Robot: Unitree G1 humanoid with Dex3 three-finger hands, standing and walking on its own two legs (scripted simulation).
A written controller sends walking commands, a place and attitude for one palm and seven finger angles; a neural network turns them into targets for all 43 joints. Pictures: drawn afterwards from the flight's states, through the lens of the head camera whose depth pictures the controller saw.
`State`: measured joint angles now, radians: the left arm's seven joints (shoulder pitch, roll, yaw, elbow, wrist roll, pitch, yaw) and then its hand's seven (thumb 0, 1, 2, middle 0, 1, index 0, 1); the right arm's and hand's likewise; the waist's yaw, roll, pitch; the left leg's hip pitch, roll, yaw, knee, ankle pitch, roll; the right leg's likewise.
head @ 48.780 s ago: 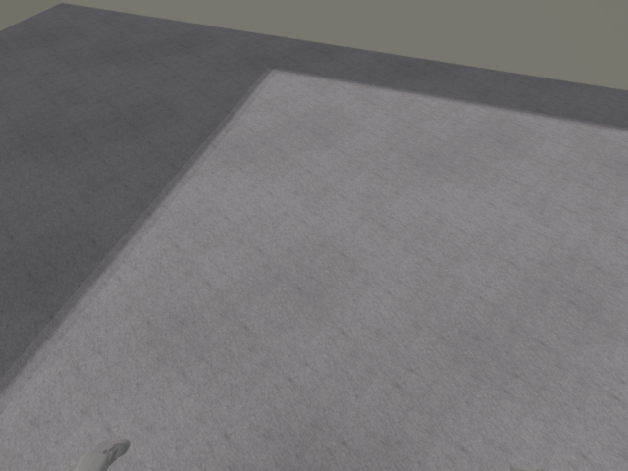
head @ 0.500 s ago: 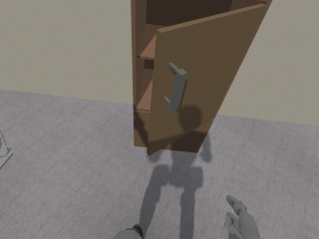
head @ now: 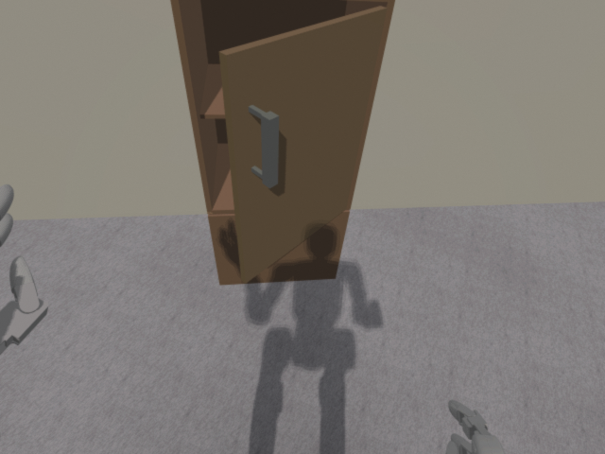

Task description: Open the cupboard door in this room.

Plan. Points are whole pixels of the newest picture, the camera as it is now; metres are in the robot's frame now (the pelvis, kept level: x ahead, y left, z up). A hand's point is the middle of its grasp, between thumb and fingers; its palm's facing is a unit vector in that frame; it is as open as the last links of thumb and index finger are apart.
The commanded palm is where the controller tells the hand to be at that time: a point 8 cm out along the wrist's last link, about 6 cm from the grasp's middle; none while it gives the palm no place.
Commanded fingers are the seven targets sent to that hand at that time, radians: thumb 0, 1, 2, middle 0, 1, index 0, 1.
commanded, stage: stop stepping back and stand still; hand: left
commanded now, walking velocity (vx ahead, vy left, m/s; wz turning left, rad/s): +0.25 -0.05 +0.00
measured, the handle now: (262, 147) +0.62 +0.07 +0.09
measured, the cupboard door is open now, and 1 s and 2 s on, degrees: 40 40 40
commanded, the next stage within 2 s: let the arm hang, fingers relaxed in 0.38 s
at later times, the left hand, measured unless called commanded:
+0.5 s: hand (36, 349) +0.18 +0.24 +0.17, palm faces +0.39 -0.79 -0.48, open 7.4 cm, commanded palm none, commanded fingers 0.00 0.90 0.90 -0.20 -0.30 -0.20 -0.30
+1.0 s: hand out of the picture -0.08 +0.20 -0.16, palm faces +0.13 -0.96 -0.23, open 7.2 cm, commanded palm none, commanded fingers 0.00 0.90 0.90 -0.20 -0.30 -0.20 -0.30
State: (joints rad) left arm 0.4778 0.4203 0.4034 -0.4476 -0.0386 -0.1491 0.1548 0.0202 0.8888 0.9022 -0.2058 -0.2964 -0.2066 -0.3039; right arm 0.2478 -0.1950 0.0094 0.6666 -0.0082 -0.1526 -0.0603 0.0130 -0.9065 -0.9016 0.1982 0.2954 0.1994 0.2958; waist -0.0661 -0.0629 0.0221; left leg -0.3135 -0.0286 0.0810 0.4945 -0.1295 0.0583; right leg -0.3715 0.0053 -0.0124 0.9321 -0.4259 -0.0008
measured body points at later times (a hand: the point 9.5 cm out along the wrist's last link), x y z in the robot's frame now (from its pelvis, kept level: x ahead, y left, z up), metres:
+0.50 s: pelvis -0.02 -0.01 +0.02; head -0.01 -0.02 +0.47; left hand +0.15 +0.28 +0.20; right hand +0.14 -0.27 -0.07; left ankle -0.03 +0.12 -0.71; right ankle -0.02 -0.09 -0.73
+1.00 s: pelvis -0.04 +0.02 +0.01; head -0.02 +0.02 +0.46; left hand -0.08 +0.25 -0.14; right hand +0.00 -0.21 -0.15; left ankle -0.06 +0.12 -0.73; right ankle -0.03 -0.08 -0.73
